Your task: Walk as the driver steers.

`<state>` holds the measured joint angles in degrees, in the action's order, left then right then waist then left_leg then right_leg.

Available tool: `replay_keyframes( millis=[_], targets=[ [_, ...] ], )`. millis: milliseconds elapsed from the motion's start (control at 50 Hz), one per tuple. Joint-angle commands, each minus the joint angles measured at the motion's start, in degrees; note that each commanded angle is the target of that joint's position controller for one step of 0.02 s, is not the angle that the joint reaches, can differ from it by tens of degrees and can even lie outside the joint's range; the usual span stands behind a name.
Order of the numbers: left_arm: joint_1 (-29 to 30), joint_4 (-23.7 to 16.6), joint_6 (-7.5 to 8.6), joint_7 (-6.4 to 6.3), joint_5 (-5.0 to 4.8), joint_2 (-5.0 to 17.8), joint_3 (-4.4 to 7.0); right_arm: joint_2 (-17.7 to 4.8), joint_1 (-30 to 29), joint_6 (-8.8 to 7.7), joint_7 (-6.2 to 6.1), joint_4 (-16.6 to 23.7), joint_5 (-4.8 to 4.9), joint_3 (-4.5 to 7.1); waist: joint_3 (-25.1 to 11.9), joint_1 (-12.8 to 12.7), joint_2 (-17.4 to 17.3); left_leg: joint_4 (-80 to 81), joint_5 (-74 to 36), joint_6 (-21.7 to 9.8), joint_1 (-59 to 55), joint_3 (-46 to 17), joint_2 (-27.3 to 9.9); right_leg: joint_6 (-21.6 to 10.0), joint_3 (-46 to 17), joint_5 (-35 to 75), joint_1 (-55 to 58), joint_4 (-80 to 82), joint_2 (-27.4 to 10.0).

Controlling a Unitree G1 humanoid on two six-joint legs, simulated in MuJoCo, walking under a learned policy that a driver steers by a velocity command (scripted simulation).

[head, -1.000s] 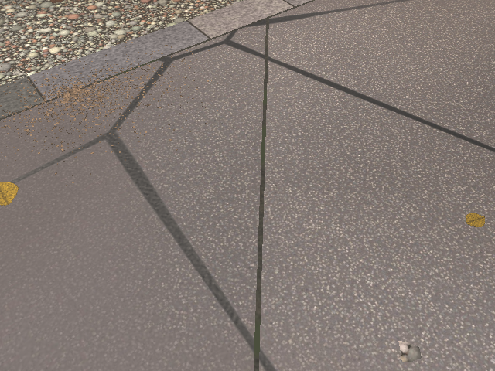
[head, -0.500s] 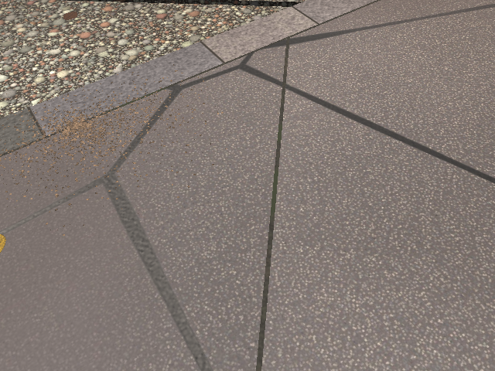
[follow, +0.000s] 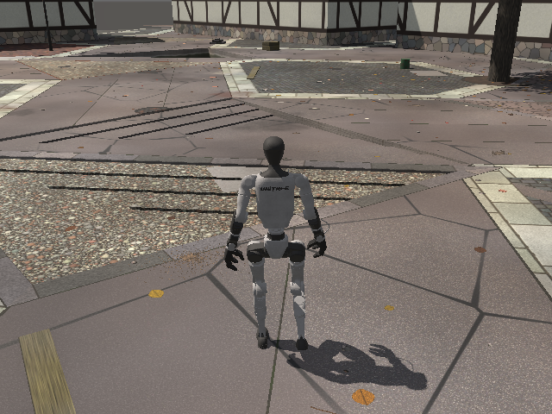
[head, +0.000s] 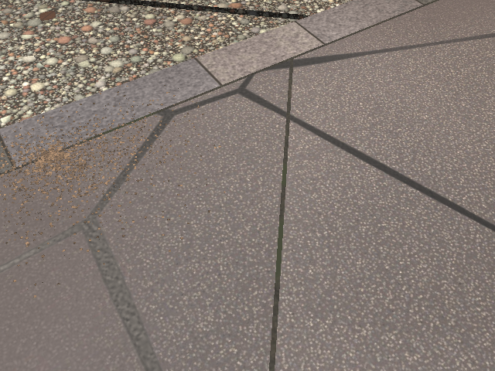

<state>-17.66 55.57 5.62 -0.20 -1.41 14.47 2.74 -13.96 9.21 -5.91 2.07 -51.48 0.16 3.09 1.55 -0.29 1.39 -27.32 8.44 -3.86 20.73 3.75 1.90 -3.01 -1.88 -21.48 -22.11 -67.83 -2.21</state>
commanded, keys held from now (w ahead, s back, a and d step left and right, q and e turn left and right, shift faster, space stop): w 0.48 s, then w+q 0.24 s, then q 0.28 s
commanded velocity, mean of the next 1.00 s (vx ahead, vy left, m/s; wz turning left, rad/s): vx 0.44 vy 0.00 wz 0.19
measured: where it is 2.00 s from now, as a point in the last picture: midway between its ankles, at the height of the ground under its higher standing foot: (265, 322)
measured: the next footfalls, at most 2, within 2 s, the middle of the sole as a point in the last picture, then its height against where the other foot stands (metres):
right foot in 0.44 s outside the picture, level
left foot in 0.98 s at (222, 305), level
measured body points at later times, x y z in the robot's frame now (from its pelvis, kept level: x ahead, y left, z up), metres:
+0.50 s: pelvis +0.27 -0.06 -0.01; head +0.31 -0.07 +0.44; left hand +0.46 +0.19 -0.11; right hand +0.24 -0.32 -0.16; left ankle +0.09 +0.08 -0.68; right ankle +0.38 -0.15 -0.73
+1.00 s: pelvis +0.51 -0.03 -0.02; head +0.55 -0.01 +0.43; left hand +0.51 +0.26 -0.16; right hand +0.74 -0.24 -0.12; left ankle +0.61 +0.07 -0.74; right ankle +0.39 -0.16 -0.71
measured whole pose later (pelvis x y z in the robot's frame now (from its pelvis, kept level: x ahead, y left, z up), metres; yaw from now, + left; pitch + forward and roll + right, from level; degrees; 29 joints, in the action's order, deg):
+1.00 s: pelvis +0.51 -0.03 -0.02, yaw +13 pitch +2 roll -2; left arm -13.4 54.0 2.3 -2.6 0.1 14.8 3.9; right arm -14.2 4.6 -2.7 2.3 -45.5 0.0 4.5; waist 2.6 -0.9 -0.9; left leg -32.2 5.3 -5.0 29.0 2.4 0.7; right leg 1.5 12.3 -29.8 -6.7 -41.8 -2.7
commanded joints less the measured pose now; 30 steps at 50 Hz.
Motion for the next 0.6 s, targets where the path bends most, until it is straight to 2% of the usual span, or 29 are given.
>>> replay_keyframes(
  millis=[20, 40, 100, 140, 220, 320, 380, 400, 420, 440, 460, 480, 500, 520, 540, 560, 600],
  targets=[
    [-1.4, -3.4, -0.06, -0.51, 0.26, 4.1, 1.6, -4.2, 2.0, -0.81, 0.18, 1.3, -0.74, 0.68, -4.5, -0.5, -5.7, 17.1, -5.6, -9.3, -12.0, -18.2, -15.0, -0.3, -2.7, 6.2, -11.2, 0.4, -6.3],
    [-1.8, -3.3, -0.65, -0.6, 0.28, 3.2, 1.57, -4.7, 3.0, -0.92, 0.04, 0.7, -0.55, 0.78, -3.7, -1.0, -5.7, 18.2, -6.9, -9.7, -10.6, -16.3, -14.6, 0.0, -2.2, 6.7, -11.0, 1.9, -6.6],
    [3.6, -5.3, -1.35, -0.88, 0.92, 3.6, 1.92, -7.2, 5.9, -0.9, -1.04, -0.7, -0.45, 1.35, -0.9, -0.4, -4.2, 20.5, -10.2, -10.2, -10.7, -13.5, -14.6, 1.7, -1.7, 13.1, -16.6, 9.1, -7.2],
    [7.6, -6.6, -1.24, -0.75, 1.17, 3.4, 1.97, -7.4, 7.9, -0.45, -1.71, -1.4, -0.32, 1.32, -0.1, 0.6, -3.9, 20.8, -11.4, -9.5, -12.7, -11.9, -14.2, 2.5, -1.4, 18.8, -19.4, 15.2, -7.0],
    [15.1, -8.5, -0.73, 0.03, 0.87, 2.1, 1.37, -7.8, 11.1, 0.03, -2.27, -2.7, 0.22, 1.2, 1.3, 2.9, -4.5, 21.2, -10.6, -7.5, -14.4, -8.1, -12.4, 2.5, 0.7, 27.6, -17.6, 27.9, -4.9],
    [22.8, -11.4, -0.12, 1.61, 0.22, 2.1, 0.71, -8.4, 15.7, 1.1, -2.47, -5.2, 0.62, 1.52, 3.8, 5.3, -4.6, 18.2, -10.9, -7.5, -22.7, -8.0, -15.4, 1.6, 1.7, 24.6, -19.1, 35.7, -3.2],
    [21.9, -12.1, 0.47, 2.54, 0.07, 3.5, 0.98, -9.4, 14.9, 1.84, -2.83, -5.6, 0.87, 2.08, 2.8, 3.3, -5.9, 14.0, -17.9, -6.3, -26.3, -8.4, -17.4, -0.6, 2.2, 18.8, -15.2, 38.4, -1.9],
    [18.9, -11.5, 0.61, 2.57, 0.13, 4.8, 1.53, -9.9, 13.6, 2.02, -2.88, -5.4, 0.9, 2.27, 0.8, 1.3, -6.7, 10.8, -25.9, -5.6, -26.3, -7.8, -17.1, -1.5, 3.5, 17.2, -9.7, 39.0, -0.4],
    [12.3, -9.5, 0.67, 2.4, 0.33, 6.5, 2.55, -9.9, 12.0, 2.29, -2.89, -5.0, 0.96, 2.21, -3.0, -2.4, -6.7, 3.5, -35.0, -4.5, -25.0, -5.9, -15.2, -2.9, 5.2, 17.6, -0.2, 40.1, 1.7],
    [1.9, -6.3, 0.62, 1.96, 0.58, 9.6, 4.03, -8.3, 11.5, 2.4, -2.86, -4.4, 0.6, 1.58, -9.6, -6.6, -5.3, -8.9, -34.3, -2.7, -18.5, -3.6, -11.9, -5.0, 3.7, 19.3, 15.3, 39.0, 0.6],
    [-7.3, -4.7, 0.48, 1.49, 1.81, 15.1, 5.38, -3.6, 16.1, 1.76, -2.51, -3.1, -0.18, 0.06, -19.3, -6.6, 5.1, -31.3, -13.8, 0.8, 2.1, -0.7, -5.2, -12.2, -17.0, 16.7, 38.8, 38.8, -14.2],
    [-8.8, -3.9, 0.18, 1.67, 1.1, 13.7, 4.77, -0.6, 18.3, 0.32, -2.04, -4.0, 0.36, -1.03, -25.1, -5.8, 14.6, -45.2, 23.0, 2.3, 15.8, -6.1, 1.9, -17.4, -39.2, 9.3, 47.1, 48.6, -21.6],
    [-5.3, -4.6, 0.27, 1.63, 0.82, 9.6, 3.42, -6.6, 14.0, -0.78, -1.76, -3.3, 2.08, 0.53, -18.8, -6.3, 9.7, -50.9, 22.5, 0.9, 21.5, -11.5, -1.8, -14.3, -34.6, 5.1, 41.9, 50.1, -19.9],
    [-0.4, -5.8, 0.31, 1.39, 1.04, 7.4, 2.74, -8.0, 9.2, -1.18, -1.79, -1.9, 3.1, 0.86, -11.9, -5.2, 6.3, -50.4, 17.8, -0.1, 22.6, -10.1, -4.7, -11.9, -25.4, 7.4, 33.2, 51.1, -18.3],
    [3.9, -6.3, 0.55, 1.55, 1.43, 5.7, 2.14, -7.4, 7.0, -0.9, -2.19, -1.6, 2.68, 1.03, -7.2, -3.2, 1.9, -46.5, 12.8, 0.0, 20.2, -9.0, -7.4, -10.3, -18.7, 11.2, 24.1, 53.6, -16.1],
    [6.3, -6.3, 1.01, 1.68, 1.81, 3.9, 1.64, -6.9, 7.1, -0.01, -2.62, -1.9, 2.02, 1.59, -4.9, -1.2, 2.3, -42.7, 9.8, -0.1, 17.0, -9.4, -9.3, -8.9, -13.8, 13.4, 18.5, 55.7, -14.0],
    [6.8, -5.3, 1.41, 1.8, 2.26, 3.1, 1.53, -4.1, 10.0, 1.85, -2.74, -2.9, 1.94, 1.6, -3.2, 0.8, 3.6, -40.0, 7.1, 0.1, 12.3, -9.8, -10.1, -8.3, -8.1, 15.3, 12.6, 58.9, -12.2]
  ],
)
Over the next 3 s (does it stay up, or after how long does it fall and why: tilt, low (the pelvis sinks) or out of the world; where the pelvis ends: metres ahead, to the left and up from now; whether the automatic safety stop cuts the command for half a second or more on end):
stays up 0.71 -0.01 0.01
